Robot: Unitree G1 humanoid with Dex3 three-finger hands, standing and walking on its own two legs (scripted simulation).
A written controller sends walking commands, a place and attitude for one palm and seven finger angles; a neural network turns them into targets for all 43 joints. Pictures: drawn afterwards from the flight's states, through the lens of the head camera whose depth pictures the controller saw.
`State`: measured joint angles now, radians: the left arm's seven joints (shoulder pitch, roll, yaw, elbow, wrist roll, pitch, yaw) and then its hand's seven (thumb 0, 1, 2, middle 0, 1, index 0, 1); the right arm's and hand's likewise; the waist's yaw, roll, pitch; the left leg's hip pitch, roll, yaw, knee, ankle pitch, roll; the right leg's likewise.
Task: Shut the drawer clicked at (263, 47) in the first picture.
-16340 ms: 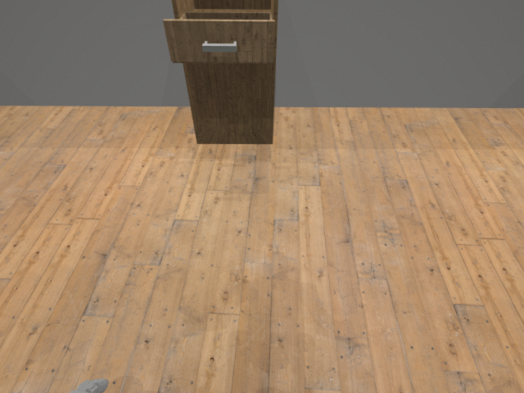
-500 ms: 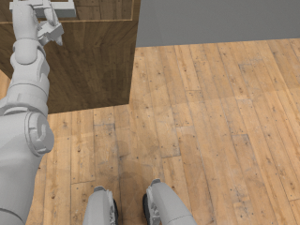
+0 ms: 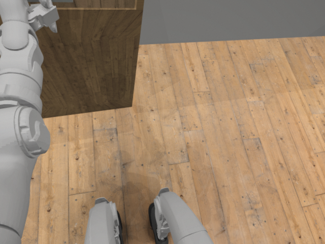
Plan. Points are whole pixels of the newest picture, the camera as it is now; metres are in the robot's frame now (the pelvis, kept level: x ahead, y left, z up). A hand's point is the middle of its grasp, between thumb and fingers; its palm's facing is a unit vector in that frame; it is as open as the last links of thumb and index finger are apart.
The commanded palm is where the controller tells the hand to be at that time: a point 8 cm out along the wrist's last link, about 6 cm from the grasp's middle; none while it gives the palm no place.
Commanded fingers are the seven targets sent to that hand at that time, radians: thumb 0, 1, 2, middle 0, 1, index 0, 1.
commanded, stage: pull the fist back off the drawer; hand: left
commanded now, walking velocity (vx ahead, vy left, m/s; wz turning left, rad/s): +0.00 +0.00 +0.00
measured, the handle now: out of the picture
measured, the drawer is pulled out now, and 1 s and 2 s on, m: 0.00 0.00 0.00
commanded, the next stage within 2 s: draw the hand back to the body in 0.44 s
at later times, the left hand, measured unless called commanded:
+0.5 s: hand (54, 23) +0.59 +0.13 +0.09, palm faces +0.06 -1.00 -0.03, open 3.3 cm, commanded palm +0.56 +0.16 +0.09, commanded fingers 0.00 0.90 0.90 -1.40 -1.60 -1.40 -1.60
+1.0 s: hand (8, 55) +0.44 +0.16 +0.17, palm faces +0.04 -1.00 -0.06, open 3.3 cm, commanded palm +0.40 +0.21 +0.18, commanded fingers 0.00 0.90 0.90 -1.40 -1.60 -1.40 -1.60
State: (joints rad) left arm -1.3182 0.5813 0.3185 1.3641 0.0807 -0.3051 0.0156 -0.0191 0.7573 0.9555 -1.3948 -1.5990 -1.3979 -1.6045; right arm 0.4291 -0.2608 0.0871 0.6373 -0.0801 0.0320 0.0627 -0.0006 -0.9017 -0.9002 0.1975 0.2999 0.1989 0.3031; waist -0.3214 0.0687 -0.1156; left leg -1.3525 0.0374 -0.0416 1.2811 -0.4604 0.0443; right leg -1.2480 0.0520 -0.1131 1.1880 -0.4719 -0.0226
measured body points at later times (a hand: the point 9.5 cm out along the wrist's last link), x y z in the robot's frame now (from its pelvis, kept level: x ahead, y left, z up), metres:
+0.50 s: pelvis +0.05 +0.00 +0.03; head +0.20 +0.02 +0.45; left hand +0.58 +0.18 +0.09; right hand +0.03 -0.25 -0.08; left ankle +0.06 +0.09 -0.61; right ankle +0.04 -0.12 -0.61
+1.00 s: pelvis +0.07 -0.01 +0.08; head +0.11 -0.02 +0.53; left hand +0.43 +0.22 +0.18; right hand +0.19 -0.26 -0.02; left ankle +0.06 +0.09 -0.61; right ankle +0.04 -0.12 -0.61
